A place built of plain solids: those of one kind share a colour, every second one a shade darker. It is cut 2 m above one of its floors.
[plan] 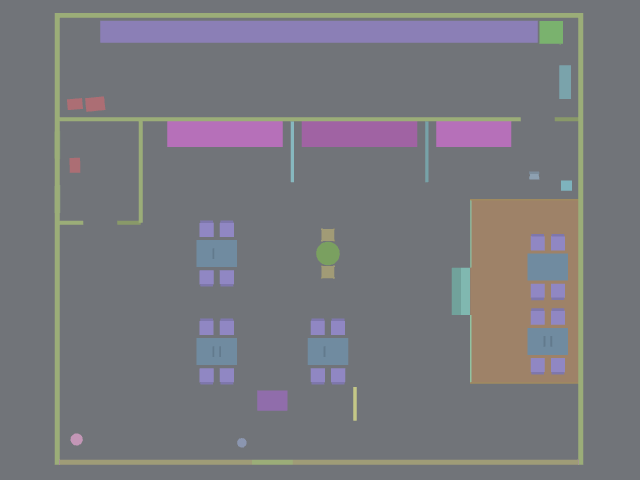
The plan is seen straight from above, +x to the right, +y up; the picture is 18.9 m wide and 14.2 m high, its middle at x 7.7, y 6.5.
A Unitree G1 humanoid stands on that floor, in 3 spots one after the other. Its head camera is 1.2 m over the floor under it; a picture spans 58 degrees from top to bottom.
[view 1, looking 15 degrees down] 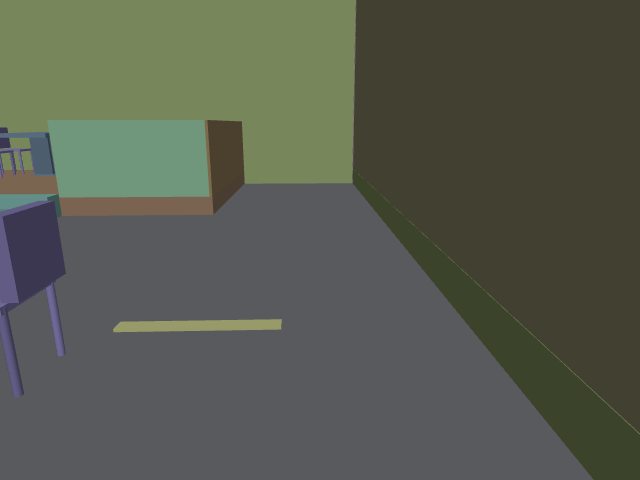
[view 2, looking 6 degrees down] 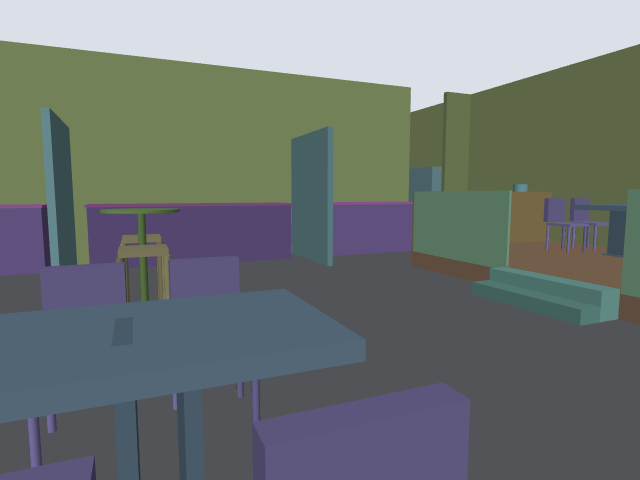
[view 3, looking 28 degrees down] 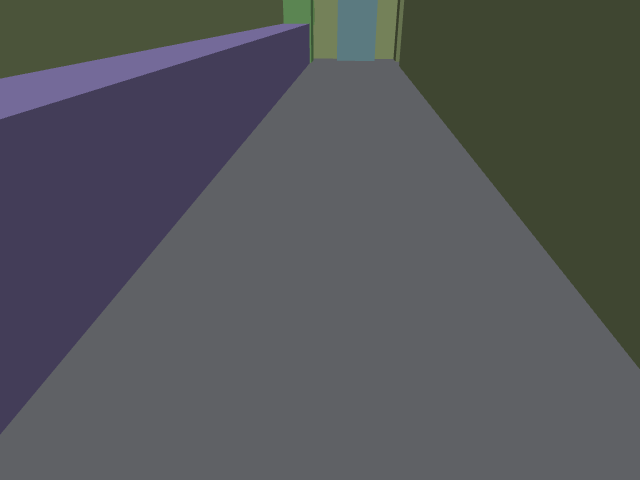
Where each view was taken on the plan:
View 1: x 6.29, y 1.00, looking -2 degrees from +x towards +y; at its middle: ground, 4.64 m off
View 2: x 7.89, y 1.65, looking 67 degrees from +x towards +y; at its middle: kiosk_wall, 7.52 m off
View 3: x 2.34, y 11.25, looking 4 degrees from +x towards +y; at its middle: ground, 2.56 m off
